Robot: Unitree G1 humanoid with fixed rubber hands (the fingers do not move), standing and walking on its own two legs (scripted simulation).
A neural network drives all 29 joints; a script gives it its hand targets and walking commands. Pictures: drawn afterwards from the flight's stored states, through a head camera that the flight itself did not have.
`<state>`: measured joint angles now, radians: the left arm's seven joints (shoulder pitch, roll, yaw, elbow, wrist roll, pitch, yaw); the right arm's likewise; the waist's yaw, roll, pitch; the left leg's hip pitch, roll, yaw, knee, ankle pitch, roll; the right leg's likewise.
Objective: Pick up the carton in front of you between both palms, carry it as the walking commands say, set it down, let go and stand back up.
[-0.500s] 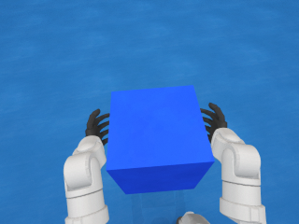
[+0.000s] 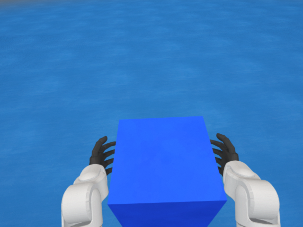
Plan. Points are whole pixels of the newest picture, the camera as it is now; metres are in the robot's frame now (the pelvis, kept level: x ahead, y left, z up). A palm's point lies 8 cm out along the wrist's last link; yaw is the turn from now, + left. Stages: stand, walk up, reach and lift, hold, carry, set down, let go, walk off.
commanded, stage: carry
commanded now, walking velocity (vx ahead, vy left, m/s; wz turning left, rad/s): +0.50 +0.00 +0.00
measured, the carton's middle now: (163, 177) +0.25 +0.00 +0.03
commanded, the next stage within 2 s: none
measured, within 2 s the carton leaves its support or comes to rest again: neither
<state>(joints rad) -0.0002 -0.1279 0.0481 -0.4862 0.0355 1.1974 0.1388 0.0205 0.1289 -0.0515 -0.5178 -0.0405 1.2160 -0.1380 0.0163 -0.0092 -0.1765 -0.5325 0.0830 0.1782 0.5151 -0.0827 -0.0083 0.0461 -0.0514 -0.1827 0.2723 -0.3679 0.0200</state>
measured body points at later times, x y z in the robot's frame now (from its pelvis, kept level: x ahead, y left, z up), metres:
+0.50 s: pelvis +0.32 -0.01 -0.01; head +0.29 -0.01 +0.44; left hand +0.58 +0.13 +0.10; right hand +0.57 -0.17 +0.10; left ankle +0.17 +0.11 -0.74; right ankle +0.45 -0.12 -0.73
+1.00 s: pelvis +0.66 -0.01 -0.01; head +0.64 +0.00 +0.44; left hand +0.92 +0.14 +0.09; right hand +0.91 -0.16 +0.09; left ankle +0.81 +0.09 -0.74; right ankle +0.46 -0.11 -0.73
